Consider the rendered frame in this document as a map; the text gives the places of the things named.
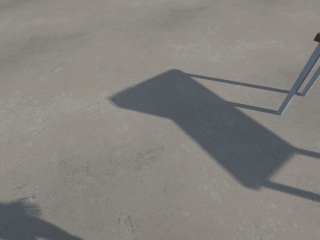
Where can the table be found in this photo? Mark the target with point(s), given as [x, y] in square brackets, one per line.
[304, 73]

